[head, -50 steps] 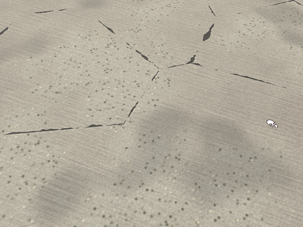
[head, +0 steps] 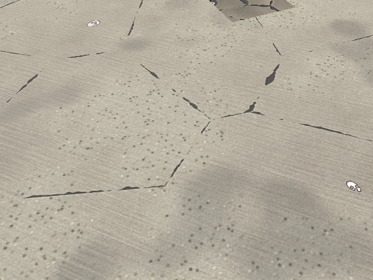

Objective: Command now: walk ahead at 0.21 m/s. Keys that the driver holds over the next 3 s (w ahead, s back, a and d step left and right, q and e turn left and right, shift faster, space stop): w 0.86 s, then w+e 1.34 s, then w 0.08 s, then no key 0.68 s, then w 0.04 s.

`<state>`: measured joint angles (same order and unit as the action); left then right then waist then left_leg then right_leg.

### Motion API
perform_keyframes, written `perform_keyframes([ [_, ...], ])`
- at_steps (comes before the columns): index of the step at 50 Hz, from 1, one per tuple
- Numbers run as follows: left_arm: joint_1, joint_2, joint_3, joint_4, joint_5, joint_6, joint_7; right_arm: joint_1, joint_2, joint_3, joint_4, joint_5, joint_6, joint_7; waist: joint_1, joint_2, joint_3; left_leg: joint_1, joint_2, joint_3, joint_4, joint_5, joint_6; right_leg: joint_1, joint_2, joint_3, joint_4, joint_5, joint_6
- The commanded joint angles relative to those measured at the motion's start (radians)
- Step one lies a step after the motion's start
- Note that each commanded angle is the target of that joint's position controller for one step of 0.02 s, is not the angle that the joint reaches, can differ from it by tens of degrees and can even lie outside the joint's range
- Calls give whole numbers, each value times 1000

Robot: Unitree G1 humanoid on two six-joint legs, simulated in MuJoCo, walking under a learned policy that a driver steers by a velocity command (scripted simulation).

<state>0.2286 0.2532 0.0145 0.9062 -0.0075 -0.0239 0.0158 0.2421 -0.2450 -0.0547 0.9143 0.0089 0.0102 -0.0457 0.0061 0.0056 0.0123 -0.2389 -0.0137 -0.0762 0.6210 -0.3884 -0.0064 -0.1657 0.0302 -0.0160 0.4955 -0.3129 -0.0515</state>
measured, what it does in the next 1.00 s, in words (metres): walks ahead: left foot, then right foot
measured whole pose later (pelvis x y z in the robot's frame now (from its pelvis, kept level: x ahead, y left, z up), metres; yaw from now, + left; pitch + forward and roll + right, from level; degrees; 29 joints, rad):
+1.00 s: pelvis +0.45 +0.01 +0.01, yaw -2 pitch +1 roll -1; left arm 0.35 0.26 0.05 0.93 -0.01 -0.09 -0.02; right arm 0.12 -0.29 -0.05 0.84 0.00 -0.08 -0.01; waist 0.06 0.04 0.02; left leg -0.66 0.14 -0.06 0.84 -0.08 -0.01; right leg -0.10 0.09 -0.02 0.23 -0.15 -0.08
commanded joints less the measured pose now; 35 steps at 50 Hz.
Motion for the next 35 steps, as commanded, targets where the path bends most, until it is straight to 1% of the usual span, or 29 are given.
perform_keyframes([
  [1, 66, 215, 58, -23, 1, -24, 18, -137, -108, -22, -102, 19, -61, 15, 57, -153, 158, -352, 61, 16, 238, -117, 22, 20, -395, 544, -392, -418, -229],
  [2, 60, 204, 58, -27, -3, -31, 17, -124, -111, -24, -97, 21, -71, 24, 48, -130, 139, -397, 85, 10, 257, -124, 28, 78, -392, 524, -386, -357, -224],
  [3, 46, 195, 58, -34, -12, -34, 15, -117, -107, -23, -91, 21, -81, 33, 40, -111, 120, -390, 97, 19, 213, -106, 34, 107, -367, 468, -382, -293, -202],
  [4, 32, 196, 59, -40, -18, -34, 13, -123, -98, -20, -86, 20, -90, 40, 38, -103, 103, -338, 95, 41, 140, -73, 34, 102, -328, 394, -376, -217, -177],
  [6, 18, 213, 65, -42, -24, -28, 8, -109, -73, -13, -67, 14, -100, 52, 22, -109, 63, -157, 57, 99, 4, 29, 22, 26, -254, 260, -350, -95, -151],
  [7, 14, 218, 67, -40, -28, -23, 6, -74, -72, -14, -47, 15, -102, 56, 1, -107, 46, -50, 32, 132, -66, 125, 14, -28, -231, 215, -325, -77, -143],
  [8, 14, 214, 67, -37, -30, -18, 3, -20, -76, -18, -20, 16, -101, 57, -26, -100, 32, 64, 5, 161, -121, 205, 8, -92, -214, 184, -283, -80, -134],
  [9, 24, 192, 60, -35, -26, -17, 0, 47, -92, -27, 10, 18, -96, 54, -53, -87, 12, 172, -18, 171, -133, 209, 6, -155, -195, 168, -228, -91, -119],
  [10, 21, 153, 45, -34, -17, -22, -5, 128, -116, -39, 32, 26, -92, 46, -95, -66, -9, 284, -1, 135, -159, 176, 23, -224, -166, 134, -127, -79, -87],
  [11, -5, 73, 19, -54, 1, -30, -15, 234, -188, -57, 44, 23, -93, 34, -141, 111, -35, 383, 187, -135, -290, 26, 88, -341, -77, 28, 206, -78, -15],
  [12, -13, 42, 11, -116, -7, -53, -10, 301, -309, -75, 46, 7, -102, 45, -132, 306, -72, 458, 402, -604, -449, -195, 260, -561, 32, 17, 494, -259, 15],
  [13, -22, 131, 32, -116, -38, -67, -8, 233, -239, -54, 38, -3, -117, 55, -104, 176, -9, 383, 434, -662, -481, -351, 307, -644, -39, 112, 655, -251, -4],
  [14, -26, 164, 41, -116, -52, -77, -14, 150, -177, -34, 12, 0, -128, 59, -72, 139, 68, 338, 386, -545, -485, -323, 269, -692, -89, 123, 683, -139, -28],
  [15, -17, 163, 44, -100, -42, -82, -17, 96, -148, -21, -4, -3, -131, 63, -50, 115, 78, 308, 332, -429, -489, -200, 231, -673, -122, 106, 670, -48, -32],
  [16, -22, 162, 48, -96, -24, -85, -19, 65, -133, -13, -13, -3, -128, 65, -36, 96, 85, 283, 294, -336, -491, -62, 202, -653, -145, 102, 622, 22, -27],
  [17, -28, 154, 50, -94, -15, -82, -27, 63, -111, -4, -12, -8, -123, 65, -29, 98, 81, 254, 259, -252, -500, 56, 179, -610, -161, 92, 583, 79, -17],
  [18, -31, 134, 47, -92, -12, -78, -34, 82, -110, -2, -6, -10, -119, 63, -29, 101, 73, 242, 236, -193, -507, 157, 175, -589, -160, 69, 563, 124, -3],
  [20, -65, 109, 42, -105, -5, -68, -39, 125, -128, -4, 10, -8, -114, 53, -37, 75, 70, 239, 218, -119, -514, 310, 191, -598, -156, 39, 494, 190, 32],
  [22, -143, 86, 33, -139, -3, -64, -37, 141, -142, -4, 18, -8, -108, 43, -50, 57, 86, 212, 204, -65, -525, 387, 196, -589, -145, 22, 359, 252, 59],
  [23, -184, 74, 28, -155, -4, -65, -38, 145, -147, -3, 20, -8, -106, 38, -59, 60, 92, 191, 192, -38, -532, 402, 191, -559, -133, 10, 281, 296, 65],
  [24, -223, 66, 23, -168, -7, -67, -40, 155, -152, -3, 23, -7, -106, 34, -70, 66, 97, 175, 184, -17, -540, 403, 187, -525, -120, -3, 210, 339, 68],
  [26, -288, 61, 18, -189, -11, -69, -45, 193, -161, -4, 38, -1, -105, 30, -89, 65, 113, 174, 193, -1, -554, 392, 187, -479, -97, -20, 115, 394, 65],
  [27, -309, 62, 17, -198, -14, -70, -49, 209, -161, -5, 46, 2, -103, 29, -91, 64, 122, 192, 207, 1, -553, 397, 188, -471, -91, -15, 84, 405, 57],
  [29, -336, 74, 19, -217, -17, -74, -59, 215, -163, -9, 56, 10, -97, 28, -77, 66, 129, 259, 241, 4, -528, 438, 180, -476, -90, 7, 36, 392, 30],
  [31, -322, 98, 27, -221, -16, -79, -68, 202, -174, -17, 55, 10, -88, 26, -47, 68, 104, 336, 269, 8, -468, 553, 164, -449, -81, 12, 11, 339, -1],
  [32, -285, 117, 35, -214, -15, -80, -69, 189, -186, -22, 50, 6, -82, 25, -20, 81, 67, 364, 272, 13, -412, 701, 154, -389, -60, -2, 14, 300, -17],
  [33, -209, 143, 49, -195, -15, -78, -66, 179, -198, -26, 46, 0, -74, 25, 22, 104, 5, 380, 265, 23, -312, 892, 144, -282, -27, -26, 25, 261, -37],
  [34, -51, 180, 72, -148, -17, -74, -59, 168, -189, -22, 40, -7, -62, 25, 101, 101, -93, 344, 223, 56, -120, 1012, 121, -82, 6, -55, 15, 259, -66],
  [35, 129, 225, 90, -105, -11, -68, -48, 176, -165, -9, 21, -19, -59, 25, 169, 58, -224, 140, 184, 69, 149, 826, 95, 236, -107, 67, 62, 250, -117],
])
Next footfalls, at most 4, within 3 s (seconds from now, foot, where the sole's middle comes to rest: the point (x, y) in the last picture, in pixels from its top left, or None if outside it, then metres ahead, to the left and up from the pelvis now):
0.22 left None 0.11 0.16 -0.77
0.70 right None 0.47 -0.08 -0.77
1.20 left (160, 222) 0.77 0.14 -0.77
1.74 right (240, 186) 0.95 -0.19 -0.77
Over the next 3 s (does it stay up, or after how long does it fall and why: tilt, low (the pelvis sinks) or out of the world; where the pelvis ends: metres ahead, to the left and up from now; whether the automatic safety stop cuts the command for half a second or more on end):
stays up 1.22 -0.34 0.00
